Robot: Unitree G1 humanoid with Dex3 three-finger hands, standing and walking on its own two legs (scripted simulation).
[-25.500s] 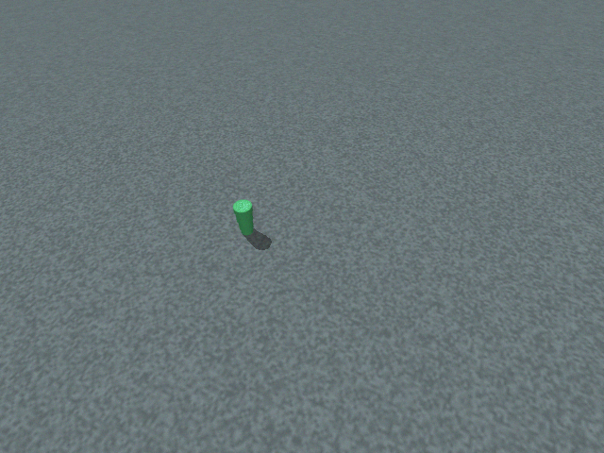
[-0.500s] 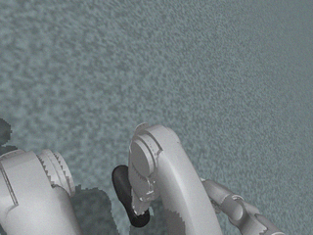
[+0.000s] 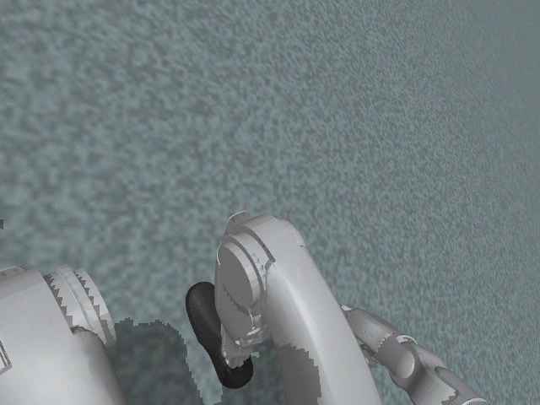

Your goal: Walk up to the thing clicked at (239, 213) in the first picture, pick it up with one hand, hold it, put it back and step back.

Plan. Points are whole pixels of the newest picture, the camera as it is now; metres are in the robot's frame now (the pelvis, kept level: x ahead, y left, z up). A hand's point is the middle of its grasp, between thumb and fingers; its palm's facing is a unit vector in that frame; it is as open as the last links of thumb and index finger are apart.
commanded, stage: close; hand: left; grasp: from the side
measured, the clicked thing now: out of the picture +0.46 +0.34 -0.21
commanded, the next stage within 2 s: settle in 0.06 s
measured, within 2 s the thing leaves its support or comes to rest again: leaves its support in 0.40 s
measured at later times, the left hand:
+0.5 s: hand out of the picture +0.46 +0.35 -0.15, palm faces +0.52 -0.86 +0.01, open 10.7 cm
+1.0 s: hand out of the picture +0.42 +0.37 -0.04, palm faces +0.45 -0.89 -0.04, open 10.7 cm
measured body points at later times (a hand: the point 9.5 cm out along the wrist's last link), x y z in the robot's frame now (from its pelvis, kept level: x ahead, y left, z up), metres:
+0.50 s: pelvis +0.00 +0.00 +0.00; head +0.24 +0.20 +0.33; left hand +0.43 +0.39 -0.15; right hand +0.16 -0.25 -0.03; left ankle +0.08 +0.12 -0.25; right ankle +0.14 -0.12 -0.25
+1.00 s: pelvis +0.01 -0.01 +0.03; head +0.19 +0.16 +0.40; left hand +0.40 +0.42 -0.04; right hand +0.17 -0.25 -0.04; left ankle +0.08 +0.12 -0.25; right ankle +0.14 -0.12 -0.25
